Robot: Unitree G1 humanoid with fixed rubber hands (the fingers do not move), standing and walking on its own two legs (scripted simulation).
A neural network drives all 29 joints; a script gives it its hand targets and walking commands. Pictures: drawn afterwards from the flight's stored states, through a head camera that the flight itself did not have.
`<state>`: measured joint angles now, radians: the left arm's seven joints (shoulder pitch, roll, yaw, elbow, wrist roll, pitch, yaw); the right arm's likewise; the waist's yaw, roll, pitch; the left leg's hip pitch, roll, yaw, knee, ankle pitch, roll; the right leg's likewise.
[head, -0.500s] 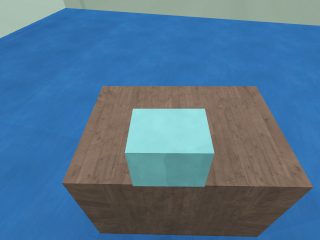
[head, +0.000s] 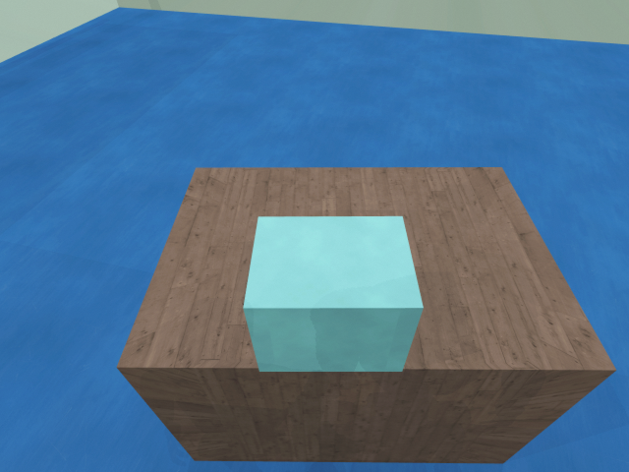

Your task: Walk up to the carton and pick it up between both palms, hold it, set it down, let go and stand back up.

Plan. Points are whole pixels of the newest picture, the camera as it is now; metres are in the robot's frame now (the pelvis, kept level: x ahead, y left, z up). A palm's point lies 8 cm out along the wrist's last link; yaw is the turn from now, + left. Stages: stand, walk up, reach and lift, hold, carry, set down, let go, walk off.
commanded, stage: stand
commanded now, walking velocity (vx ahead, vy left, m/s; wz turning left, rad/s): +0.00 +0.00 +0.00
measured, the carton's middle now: (330, 294) +0.45 +0.00 -0.08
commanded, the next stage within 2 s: none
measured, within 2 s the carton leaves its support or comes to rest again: neither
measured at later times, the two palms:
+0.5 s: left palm out of the picture +0.00 +0.24 -0.14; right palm out of the picture +0.00 -0.23 -0.14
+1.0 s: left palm out of the picture +0.01 +0.23 -0.14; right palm out of the picture +0.00 -0.23 -0.14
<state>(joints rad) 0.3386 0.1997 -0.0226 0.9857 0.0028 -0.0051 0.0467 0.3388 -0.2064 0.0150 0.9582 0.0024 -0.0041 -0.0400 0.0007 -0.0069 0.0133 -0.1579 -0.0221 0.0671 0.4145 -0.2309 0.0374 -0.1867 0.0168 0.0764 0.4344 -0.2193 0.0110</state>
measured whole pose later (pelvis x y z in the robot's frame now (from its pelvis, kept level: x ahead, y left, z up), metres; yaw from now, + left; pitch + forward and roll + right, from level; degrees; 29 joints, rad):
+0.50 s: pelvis +0.00 +0.00 +0.00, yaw -1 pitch -1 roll +0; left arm 0.34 0.19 -0.02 1.04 0.00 0.00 0.05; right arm 0.34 -0.19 0.01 1.00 0.00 0.00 -0.05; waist 0.00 -0.01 0.02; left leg -0.15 -0.03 0.08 0.40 -0.23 0.04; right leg -0.18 0.01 0.09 0.43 -0.22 0.02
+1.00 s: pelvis +0.01 +0.00 +0.00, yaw -1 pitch -1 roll +0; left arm 0.32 0.18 -0.02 1.06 0.00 -0.01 0.06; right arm 0.34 -0.18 0.01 1.02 0.00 0.00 -0.05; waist 0.00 -0.01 0.02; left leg -0.13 -0.02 0.08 0.39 -0.24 0.04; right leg -0.18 0.01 0.09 0.42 -0.22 0.02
